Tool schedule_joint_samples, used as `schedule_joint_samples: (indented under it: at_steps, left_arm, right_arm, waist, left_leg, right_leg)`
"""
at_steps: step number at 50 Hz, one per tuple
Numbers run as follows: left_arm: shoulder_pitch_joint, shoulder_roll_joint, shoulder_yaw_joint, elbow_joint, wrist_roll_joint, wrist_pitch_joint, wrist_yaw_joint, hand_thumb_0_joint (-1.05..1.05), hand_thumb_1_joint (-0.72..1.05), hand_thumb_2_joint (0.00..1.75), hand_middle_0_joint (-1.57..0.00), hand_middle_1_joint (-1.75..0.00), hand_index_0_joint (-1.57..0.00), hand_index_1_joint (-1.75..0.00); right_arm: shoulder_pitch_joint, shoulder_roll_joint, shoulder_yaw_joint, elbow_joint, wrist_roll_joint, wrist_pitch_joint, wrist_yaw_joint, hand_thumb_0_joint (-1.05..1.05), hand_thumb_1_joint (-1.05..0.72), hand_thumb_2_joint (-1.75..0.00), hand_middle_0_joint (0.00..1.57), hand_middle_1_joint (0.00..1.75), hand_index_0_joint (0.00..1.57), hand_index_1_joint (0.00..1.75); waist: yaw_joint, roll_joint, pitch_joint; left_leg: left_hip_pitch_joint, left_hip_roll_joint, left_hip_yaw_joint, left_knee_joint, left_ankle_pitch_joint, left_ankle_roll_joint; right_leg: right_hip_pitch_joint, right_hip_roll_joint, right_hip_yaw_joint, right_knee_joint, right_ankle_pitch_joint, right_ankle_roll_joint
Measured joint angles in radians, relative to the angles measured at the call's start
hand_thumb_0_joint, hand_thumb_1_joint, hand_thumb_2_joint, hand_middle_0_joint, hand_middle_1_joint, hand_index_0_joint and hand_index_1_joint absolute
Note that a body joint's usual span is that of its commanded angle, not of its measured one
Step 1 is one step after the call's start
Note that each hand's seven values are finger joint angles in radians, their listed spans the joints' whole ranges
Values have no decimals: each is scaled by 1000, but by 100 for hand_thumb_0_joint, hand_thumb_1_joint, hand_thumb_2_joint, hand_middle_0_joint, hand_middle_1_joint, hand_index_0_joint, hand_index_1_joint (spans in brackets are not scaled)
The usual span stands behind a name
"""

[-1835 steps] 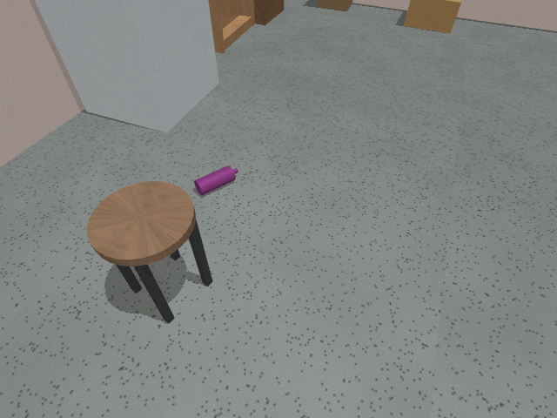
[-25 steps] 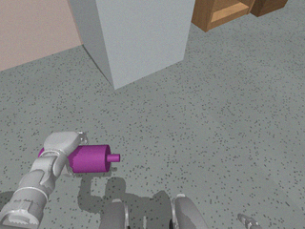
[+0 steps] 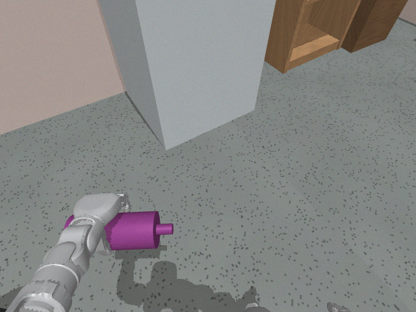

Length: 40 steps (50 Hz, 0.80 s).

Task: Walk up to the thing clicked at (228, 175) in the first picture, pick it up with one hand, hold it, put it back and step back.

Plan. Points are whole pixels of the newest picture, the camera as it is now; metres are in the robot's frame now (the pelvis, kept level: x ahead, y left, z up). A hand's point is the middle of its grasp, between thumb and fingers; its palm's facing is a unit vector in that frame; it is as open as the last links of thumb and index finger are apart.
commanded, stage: hold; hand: left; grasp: from above
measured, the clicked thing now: (122, 230) +0.33 +0.20 -0.11
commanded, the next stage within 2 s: crouch in 1.96 s
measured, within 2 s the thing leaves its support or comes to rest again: neither
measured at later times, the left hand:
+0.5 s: hand (100, 220) +0.32 +0.22 -0.03, palm faces -0.48 -0.03 -0.88, open 10.7 cm
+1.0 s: hand (99, 227) +0.30 +0.21 -0.01, palm faces -0.46 -0.02 -0.89, open 10.8 cm
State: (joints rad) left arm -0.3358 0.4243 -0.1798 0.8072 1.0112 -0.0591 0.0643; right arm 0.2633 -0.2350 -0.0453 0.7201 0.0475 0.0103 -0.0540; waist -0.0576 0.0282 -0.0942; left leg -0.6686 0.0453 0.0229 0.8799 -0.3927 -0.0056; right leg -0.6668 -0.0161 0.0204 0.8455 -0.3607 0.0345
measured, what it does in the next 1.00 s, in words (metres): stands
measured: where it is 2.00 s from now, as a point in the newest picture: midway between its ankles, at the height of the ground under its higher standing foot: outside the picture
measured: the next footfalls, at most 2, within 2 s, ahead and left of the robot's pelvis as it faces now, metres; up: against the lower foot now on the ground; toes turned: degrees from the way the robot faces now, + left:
none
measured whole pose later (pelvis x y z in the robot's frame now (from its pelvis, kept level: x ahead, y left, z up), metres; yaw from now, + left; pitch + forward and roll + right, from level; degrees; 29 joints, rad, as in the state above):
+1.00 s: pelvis +0.00 -0.01 +0.03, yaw -1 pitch +3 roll +0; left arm -0.22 0.43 -0.19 0.61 1.00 -0.09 -0.05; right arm 0.21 -0.25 -0.04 0.67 0.06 0.07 -0.07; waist -0.01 0.04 -0.04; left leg -0.39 0.04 0.05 0.63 -0.29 -0.01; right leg -0.41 -0.02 0.04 0.64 -0.28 0.03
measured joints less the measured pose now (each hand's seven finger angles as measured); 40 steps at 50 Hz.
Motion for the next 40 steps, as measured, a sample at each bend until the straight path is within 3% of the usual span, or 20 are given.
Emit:
schedule_joint_samples:
  at_steps: [11,26,40]
  left_arm:
    - [33,0,-6,-41,27,-32,-20,-1,-9,50,-64,-54,-66,-55]
    - [72,8,-8,-114,4,-39,-93,0,-8,51,-63,-52,-66,-53]
    - [94,3,-11,-160,10,-29,-90,-1,-10,55,-63,-53,-66,-54]
  right_arm:
    - [-17,-2,-2,-5,-1,16,0,1,-90,-90,20,30,20,30]
    - [-27,-10,-4,-30,6,46,-4,1,-90,-90,20,30,20,30]
    - [-49,-12,3,-46,11,64,-11,1,-90,-90,20,30,20,30]
  waist:
    - [17,-3,6]
    - [31,4,15]
    - [42,7,35]
  left_leg:
    - [104,-5,6,-90,20,0]
    - [198,-6,15,-174,48,-1]
    - [240,-9,20,-214,77,-4]
  right_leg:
    - [102,-4,2,-87,18,1]
    - [188,-5,9,-158,42,-2]
    - [221,-6,14,-183,65,-5]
